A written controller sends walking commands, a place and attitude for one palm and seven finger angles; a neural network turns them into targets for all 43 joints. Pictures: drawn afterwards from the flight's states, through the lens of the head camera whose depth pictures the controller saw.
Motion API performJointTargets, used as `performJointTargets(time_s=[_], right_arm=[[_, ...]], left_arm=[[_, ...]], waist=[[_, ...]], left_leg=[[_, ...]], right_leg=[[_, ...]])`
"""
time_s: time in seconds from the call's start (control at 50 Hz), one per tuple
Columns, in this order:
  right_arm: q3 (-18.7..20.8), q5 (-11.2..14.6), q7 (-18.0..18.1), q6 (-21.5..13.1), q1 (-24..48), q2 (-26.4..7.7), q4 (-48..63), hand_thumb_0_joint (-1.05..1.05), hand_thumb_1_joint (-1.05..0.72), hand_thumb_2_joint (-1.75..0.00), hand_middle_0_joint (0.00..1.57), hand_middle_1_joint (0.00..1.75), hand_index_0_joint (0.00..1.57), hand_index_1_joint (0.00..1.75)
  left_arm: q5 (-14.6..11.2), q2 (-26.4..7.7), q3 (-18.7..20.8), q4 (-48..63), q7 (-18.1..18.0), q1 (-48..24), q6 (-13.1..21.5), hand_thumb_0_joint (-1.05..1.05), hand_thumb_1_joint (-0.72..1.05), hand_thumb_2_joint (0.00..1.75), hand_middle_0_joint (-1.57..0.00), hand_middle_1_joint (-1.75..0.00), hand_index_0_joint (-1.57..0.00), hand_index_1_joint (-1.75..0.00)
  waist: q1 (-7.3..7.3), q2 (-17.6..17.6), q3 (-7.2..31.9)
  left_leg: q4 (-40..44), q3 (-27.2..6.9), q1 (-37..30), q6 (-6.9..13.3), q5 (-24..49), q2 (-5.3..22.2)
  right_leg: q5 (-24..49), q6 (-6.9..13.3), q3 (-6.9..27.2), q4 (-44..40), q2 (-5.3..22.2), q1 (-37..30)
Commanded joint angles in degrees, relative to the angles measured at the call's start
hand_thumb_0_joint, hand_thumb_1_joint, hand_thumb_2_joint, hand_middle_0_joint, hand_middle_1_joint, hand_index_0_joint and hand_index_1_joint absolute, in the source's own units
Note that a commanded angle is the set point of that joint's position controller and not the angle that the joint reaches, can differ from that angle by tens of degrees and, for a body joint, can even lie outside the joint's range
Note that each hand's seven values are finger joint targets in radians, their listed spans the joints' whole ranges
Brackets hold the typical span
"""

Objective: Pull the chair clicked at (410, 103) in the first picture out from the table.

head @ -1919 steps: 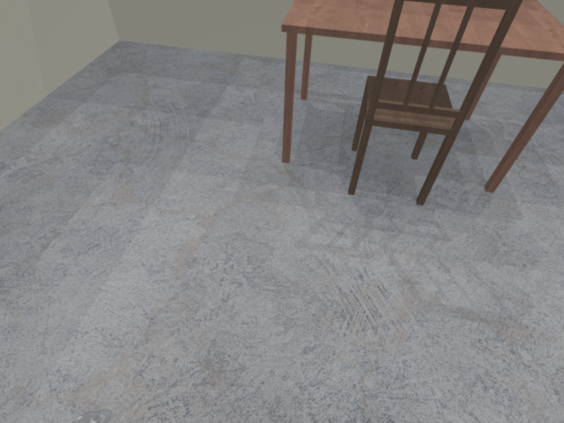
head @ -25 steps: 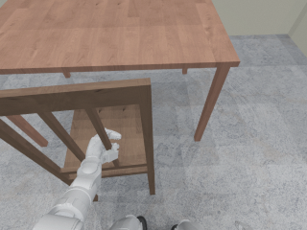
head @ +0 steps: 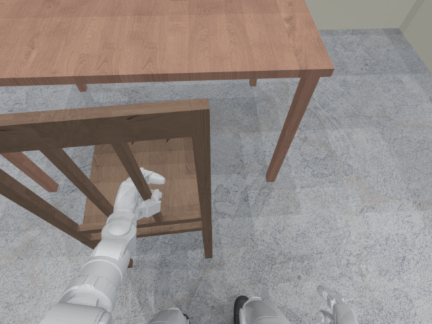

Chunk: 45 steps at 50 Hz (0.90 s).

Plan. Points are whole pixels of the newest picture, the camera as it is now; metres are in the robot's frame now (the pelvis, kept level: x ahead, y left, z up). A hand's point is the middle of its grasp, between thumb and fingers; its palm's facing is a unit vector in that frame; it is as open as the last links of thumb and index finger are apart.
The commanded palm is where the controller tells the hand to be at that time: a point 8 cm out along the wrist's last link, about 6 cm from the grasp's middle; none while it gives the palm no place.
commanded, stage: step backward, pulling the chair out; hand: left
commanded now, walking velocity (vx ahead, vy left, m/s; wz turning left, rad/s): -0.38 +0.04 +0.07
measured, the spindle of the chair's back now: (94, 195) +0.36 +0.26 -0.04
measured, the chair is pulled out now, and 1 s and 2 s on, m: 0.20 0.32 0.52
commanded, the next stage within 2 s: stop walking, hand still on the chair in 1.84 s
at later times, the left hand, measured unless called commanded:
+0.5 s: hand (154, 231) +0.29 +0.13 -0.06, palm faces +0.02 -0.98 -0.17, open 4.9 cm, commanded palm +0.26 +0.18 -0.05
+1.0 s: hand (155, 267) +0.22 +0.12 -0.06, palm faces +0.01 -0.98 -0.18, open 5.0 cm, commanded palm +0.19 +0.17 -0.05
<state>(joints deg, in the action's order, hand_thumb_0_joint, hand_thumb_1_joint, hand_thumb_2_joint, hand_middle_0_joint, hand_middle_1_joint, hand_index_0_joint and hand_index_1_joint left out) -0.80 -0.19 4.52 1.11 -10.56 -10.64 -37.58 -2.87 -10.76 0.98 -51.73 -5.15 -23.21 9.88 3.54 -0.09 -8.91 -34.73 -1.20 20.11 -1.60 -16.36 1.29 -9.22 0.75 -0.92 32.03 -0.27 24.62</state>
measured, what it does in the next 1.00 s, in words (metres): walks backwards: left foot, then right foot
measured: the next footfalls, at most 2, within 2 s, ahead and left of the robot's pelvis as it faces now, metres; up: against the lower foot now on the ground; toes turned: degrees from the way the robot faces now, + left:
left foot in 0.62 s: -0.05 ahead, +0.14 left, +0.00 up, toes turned +3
right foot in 0.84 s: -0.07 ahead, -0.11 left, +0.00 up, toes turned +0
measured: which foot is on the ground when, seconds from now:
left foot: down 0.00-0.46, up 0.48-0.60, down 0.62-0.92, up 0.94-1.00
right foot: down 0.00-0.68, up 0.70-0.82, down 0.84-1.00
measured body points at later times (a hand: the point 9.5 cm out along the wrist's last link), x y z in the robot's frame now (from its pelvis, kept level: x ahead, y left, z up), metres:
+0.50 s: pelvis -0.06 -0.01 +0.00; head +0.03 -0.01 +0.44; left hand +0.28 +0.18 -0.05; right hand +0.06 -0.25 -0.13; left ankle -0.05 +0.13 -0.71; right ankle +0.02 -0.11 -0.73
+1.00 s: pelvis -0.13 -0.01 +0.01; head -0.03 -0.03 +0.45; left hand +0.21 +0.17 -0.04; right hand -0.03 -0.25 -0.13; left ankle -0.12 +0.14 -0.70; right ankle -0.11 -0.11 -0.73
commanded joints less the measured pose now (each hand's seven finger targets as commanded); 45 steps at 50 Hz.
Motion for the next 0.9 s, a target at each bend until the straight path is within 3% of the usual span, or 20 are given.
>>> performJointTargets(time_s=[0.0, 0.04, 0.1, 0.16, 0.22, 0.24, 0.3, 0.36, 0.4, 0.42, 0.44, 0.48, 0.58, 0.62, 0.68, 0.72, 0.8, 0.84, 0.86, 0.88], right_arm=[[4.26, 1.10, 1.56, -0.99, -3.59, -10.15, 4.98, 0.00, -0.90, -0.90, 0.20, 0.30, 0.20, 0.30], [4.15, 1.28, 1.76, -1.32, -2.31, -9.51, 4.40, 0.00, -0.90, -0.90, 0.20, 0.30, 0.20, 0.30], [3.22, 0.90, 1.91, -1.80, -1.50, -9.95, 3.32, 0.00, -0.90, -0.90, 0.20, 0.30, 0.20, 0.30], [1.79, 1.30, 2.42, -1.16, -2.02, -9.87, 2.56, 0.00, -0.90, -0.90, 0.20, 0.30, 0.20, 0.30], [3.08, 0.90, 3.19, -0.07, -1.36, -12.04, 4.48, 0.00, -0.90, -0.90, 0.20, 0.30, 0.20, 0.30], [3.08, 1.04, 2.56, 0.22, -1.52, -10.54, 4.66, 0.00, -0.90, -0.90, 0.20, 0.30, 0.20, 0.30], [2.97, -0.10, 2.42, -0.14, -0.82, -10.01, 4.26, 0.00, -0.90, -0.90, 0.20, 0.30, 0.20, 0.30], [3.78, 0.18, 1.33, -0.69, -4.09, -10.20, 2.44, 0.00, -0.90, -0.90, 0.20, 0.30, 0.20, 0.30], [4.29, 0.88, 2.02, -0.54, -5.10, -10.67, 2.48, 0.00, -0.90, -0.90, 0.20, 0.30, 0.20, 0.30], [4.72, 1.31, 2.35, -0.55, -4.67, -10.80, 2.31, 0.00, -0.90, -0.90, 0.20, 0.30, 0.20, 0.30], [4.44, 1.35, 2.49, -0.68, -2.96, -10.51, 2.65, 0.00, -0.90, -0.90, 0.20, 0.30, 0.20, 0.30], [3.90, 1.29, 2.46, -0.88, -0.80, -9.87, 3.00, 0.00, -0.90, -0.90, 0.20, 0.30, 0.20, 0.30], [2.39, 1.12, 2.91, -0.08, -1.97, -10.40, 2.76, 0.00, -0.90, -0.90, 0.20, 0.30, 0.20, 0.30], [3.36, 0.89, 3.19, 0.86, -1.13, -12.67, 5.07, 0.00, -0.90, -0.90, 0.20, 0.30, 0.20, 0.30], [2.98, -0.34, 1.94, 0.53, 0.28, -9.70, 5.78, 0.00, -0.90, -0.90, 0.20, 0.30, 0.20, 0.30], [3.58, -0.84, 1.25, -0.39, -1.18, -9.34, 4.20, 0.00, -0.90, -0.90, 0.20, 0.30, 0.20, 0.30], [4.47, -0.57, -0.31, -1.82, -5.44, -10.14, 0.72, 0.00, -0.90, -0.90, 0.20, 0.30, 0.20, 0.30], [4.35, -0.59, -0.51, -1.62, -5.33, -10.00, 0.35, 0.00, -0.90, -0.90, 0.20, 0.30, 0.20, 0.30], [4.24, -0.13, -0.31, -1.21, -5.48, -9.75, 0.87, 0.00, -0.90, -0.90, 0.20, 0.30, 0.20, 0.30], [4.94, 0.71, 0.67, -1.24, -5.42, -9.81, 1.41, 0.00, -0.90, -0.90, 0.20, 0.30, 0.20, 0.30]], left_arm=[[1.70, -8.21, 1.48, 12.31, -0.33, -8.06, 5.19, 0.00, 0.90, 0.90, -0.50, -1.45, -0.50, -1.45], [1.67, -9.00, 2.17, 10.10, -0.73, -7.50, 4.62, 0.00, 0.90, 0.90, -0.50, -1.45, -0.50, -1.45], [2.32, -8.64, 2.36, 9.63, -1.28, -8.11, 3.22, 0.00, 0.90, 0.90, -0.50, -1.45, -0.50, -1.45], [1.53, -5.79, 0.39, 10.53, -1.10, -8.64, 2.83, 0.00, 0.90, 0.90, -0.50, -1.45, -0.50, -1.45], [0.91, -3.86, -1.92, 14.41, -0.90, -10.25, 2.69, 0.00, 0.90, 0.90, -0.50, -1.45, -0.50, -1.45], [0.59, -2.37, -3.12, 15.23, -0.33, -11.49, 2.69, 0.00, 0.90, 0.90, -0.50, -1.45, -0.50, -1.45], [1.60, -3.06, -3.26, 17.87, -0.19, -15.92, 3.18, 0.00, 0.90, 0.90, -0.50, -1.45, -0.50, -1.45], [2.25, -2.78, -3.17, 13.62, -0.45, -14.96, 3.56, 0.00, 0.90, 0.90, -0.50, -1.45, -0.50, -1.45], [2.32, -6.77, -0.64, 11.55, -0.78, -14.42, 4.12, 0.00, 0.90, 0.90, -0.50, -1.45, -0.50, -1.45], [1.79, -7.29, 0.15, 9.67, -0.93, -13.95, 4.09, 0.00, 0.90, 0.90, -0.50, -1.45, -0.50, -1.45], [1.85, -7.27, 0.14, 8.14, -0.69, -13.10, 3.69, 0.00, 0.90, 0.90, -0.50, -1.45, -0.50, -1.45], [2.27, -7.31, 0.40, 7.69, -0.66, -13.37, 3.23, 0.00, 0.90, 0.90, -0.50, -1.45, -0.50, -1.45], [1.36, -4.19, -1.83, 10.27, -0.66, -9.21, 2.22, 0.00, 0.90, 0.90, -0.50, -1.45, -0.50, -1.45], [0.78, -2.27, -3.50, 13.94, -0.43, -9.77, 2.14, 0.00, 0.90, 0.90, -0.50, -1.45, -0.50, -1.45], [1.51, -0.86, -4.67, 18.89, 0.42, -14.29, 3.25, 0.00, 0.90, 0.90, -0.50, -1.45, -0.50, -1.45], [1.99, -1.45, -3.64, 17.41, -0.09, -14.43, 3.31, 0.00, 0.90, 0.90, -0.50, -1.45, -0.50, -1.45], [3.26, -3.09, -2.42, 11.88, -0.17, -16.15, 5.03, 0.00, 0.90, 0.90, -0.50, -1.45, -0.50, -1.45], [3.90, -3.45, -2.27, 10.91, 0.13, -16.58, 6.12, 0.00, 0.90, 0.90, -0.50, -1.45, -0.50, -1.45], [3.92, -4.77, -1.76, 11.07, 0.04, -16.76, 6.59, 0.00, 0.90, 0.90, -0.50, -1.45, -0.50, -1.45], [2.91, -7.62, 0.85, 9.71, -0.36, -16.16, 6.98, 0.00, 0.90, 0.90, -0.50, -1.45, -0.50, -1.45]], waist=[[-0.60, -1.91, 27.80], [-1.87, -6.86, 29.13], [-1.93, -6.01, 27.79], [-0.54, -6.54, 27.04], [-1.62, 8.75, 24.29], [-2.03, 6.88, 25.54], [-1.58, 14.55, 21.62], [-0.74, 7.69, 25.12], [-0.15, -0.15, 29.18], [-0.45, -5.44, 30.84], [-1.48, -7.34, 30.04], [-2.81, -5.93, 28.25], [-0.72, -5.28, 27.99], [-1.44, 5.27, 26.04], [-1.43, 15.38, 23.87], [-1.40, 15.86, 22.62], [0.24, 9.45, 25.40], [0.10, 9.73, 27.42], [0.63, 7.53, 29.89], [0.54, -1.99, 32.35]], left_leg=[[-3.25, -2.26, 0.23, 0.25, 12.73, 4.08], [-15.74, -2.01, 2.39, -0.81, -15.13, -1.85], [-16.32, -4.82, 2.96, 0.12, -15.09, -0.39], [3.87, -2.44, -1.90, 0.46, -5.81, 0.77], [12.10, -13.76, -2.20, 6.78, 22.78, 12.74], [10.84, -11.43, -3.56, 7.17, 27.20, 14.00], [10.94, -10.03, -2.51, 7.28, 27.30, 14.60], [1.28, -7.41, -10.25, 4.29, 41.61, 11.88], [-3.98, -1.77, -4.77, -0.22, 25.10, 6.01], [-9.01, -0.82, -1.14, -1.46, 4.02, 2.34], [-13.67, -2.26, 1.89, -1.30, -11.12, -0.14], [-17.81, -4.36, 3.10, -0.44, -15.79, 0.10], [9.09, -1.89, -4.25, 0.51, 2.36, 2.40], [12.46, -11.55, -4.63, 5.43, 22.45, 11.58], [13.40, -10.21, -4.17, 7.34, 28.34, 15.83], [10.04, -11.20, -10.57, 8.71, 40.67, 17.41], [-0.48, -8.02, -27.85, 5.95, 60.77, 14.91], [-2.77, -5.16, -24.20, 4.31, 56.04, 12.55], [-3.33, -1.86, -18.98, 2.56, 48.63, 10.40], [-5.67, 1.17, -9.69, 0.40, 29.86, 6.71]], right_leg=[[27.50, 3.82, 9.56, -3.92, 11.58, -20.06], [24.00, 7.86, 16.34, -11.65, 19.83, -18.43], [18.85, 7.77, 13.38, -11.52, 20.19, -17.23], [17.20, 3.11, 5.04, -6.92, 13.97, -17.69], [7.62, -2.03, -0.06, 5.28, 2.94, -13.58], [3.25, -1.40, 0.72, 6.14, 2.64, -14.24], [-6.16, -0.62, 0.73, 7.87, 2.59, -11.29], [16.34, 0.62, 2.89, -1.73, 4.67, -14.29], [39.19, 3.72, 7.92, -2.97, 11.75, -22.46], [44.87, 6.38, 11.75, -4.91, 16.52, -24.89], [44.33, 7.66, 13.82, -7.77, 20.11, -24.12], [28.81, 7.53, 13.56, -10.12, 22.01, -19.32], [21.55, 1.87, 3.90, -4.53, 13.18, -19.61], [10.66, -1.91, -0.49, 2.60, 3.84, -14.85], [-9.85, -0.90, -0.08, 11.13, 2.24, -10.29], [-14.71, -0.10, 0.90, 11.75, 1.69, -4.58], [-0.92, 0.07, 0.30, -5.28, 1.09, -3.34], [13.62, 0.30, 1.30, -9.64, 2.55, -9.93], [31.16, 0.81, 3.22, -9.10, 5.09, -17.40], [48.60, 1.77, 6.23, -7.05, 8.86, -27.60]])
